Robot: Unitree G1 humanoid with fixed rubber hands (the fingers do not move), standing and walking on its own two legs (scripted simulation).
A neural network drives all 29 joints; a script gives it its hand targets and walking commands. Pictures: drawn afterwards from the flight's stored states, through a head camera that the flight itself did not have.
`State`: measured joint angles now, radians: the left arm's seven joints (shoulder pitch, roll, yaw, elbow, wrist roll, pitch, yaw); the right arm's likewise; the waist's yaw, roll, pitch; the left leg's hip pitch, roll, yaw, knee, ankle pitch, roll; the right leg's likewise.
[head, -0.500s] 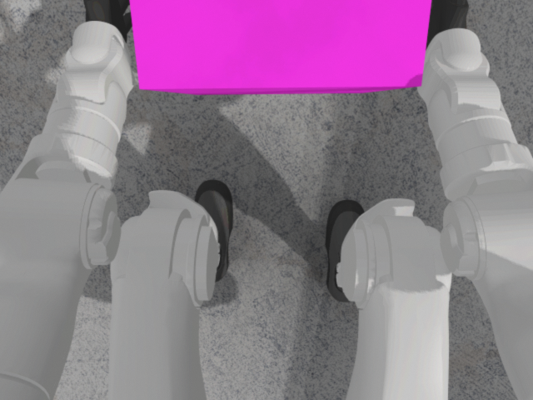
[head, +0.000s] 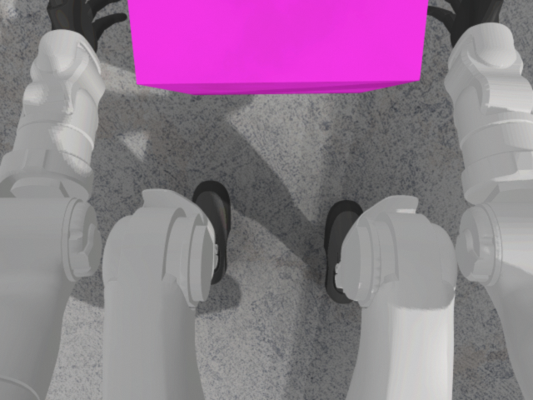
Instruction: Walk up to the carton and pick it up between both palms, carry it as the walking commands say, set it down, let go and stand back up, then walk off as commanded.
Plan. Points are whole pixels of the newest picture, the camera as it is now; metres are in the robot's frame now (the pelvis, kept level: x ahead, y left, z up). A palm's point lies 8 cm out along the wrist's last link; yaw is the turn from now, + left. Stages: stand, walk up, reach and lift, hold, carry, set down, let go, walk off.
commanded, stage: set down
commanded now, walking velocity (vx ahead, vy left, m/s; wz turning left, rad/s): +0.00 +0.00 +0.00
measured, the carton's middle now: (276, 14) +0.53 +0.02 -0.24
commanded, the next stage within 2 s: let go in 1.36 s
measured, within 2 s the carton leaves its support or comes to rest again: neither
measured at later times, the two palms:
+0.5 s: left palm out of the picture +0.50 +0.25 -0.04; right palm out of the picture +0.53 -0.22 -0.03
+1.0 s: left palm out of the picture +0.50 +0.27 +0.12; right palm out of the picture +0.52 -0.23 +0.11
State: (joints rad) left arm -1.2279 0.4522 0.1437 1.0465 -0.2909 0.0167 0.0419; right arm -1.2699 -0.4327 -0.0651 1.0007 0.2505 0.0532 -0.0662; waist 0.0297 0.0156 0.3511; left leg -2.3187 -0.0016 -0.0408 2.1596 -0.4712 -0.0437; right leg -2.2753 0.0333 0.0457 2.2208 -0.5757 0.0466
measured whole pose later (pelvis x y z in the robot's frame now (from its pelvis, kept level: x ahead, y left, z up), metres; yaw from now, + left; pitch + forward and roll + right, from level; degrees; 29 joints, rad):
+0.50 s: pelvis +0.00 +0.00 +0.08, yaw -1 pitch +34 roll -1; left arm -1.15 0.44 0.20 0.77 -0.22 0.20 0.03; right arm -1.18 -0.46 -0.18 0.76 0.22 0.22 -0.03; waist 0.04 0.01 0.30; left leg -2.05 0.00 -0.05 1.92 -0.47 -0.04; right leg -2.00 0.02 0.02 1.96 -0.56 0.04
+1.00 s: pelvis +0.03 +0.00 +0.21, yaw +0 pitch +45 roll +0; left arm -0.93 0.40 0.28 0.71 -0.14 0.22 -0.07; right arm -0.97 -0.39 -0.26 0.72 0.12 0.24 0.05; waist 0.03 0.01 -0.05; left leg -1.84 0.00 -0.03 1.44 -0.38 -0.03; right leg -1.81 0.01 0.04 1.48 -0.46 0.04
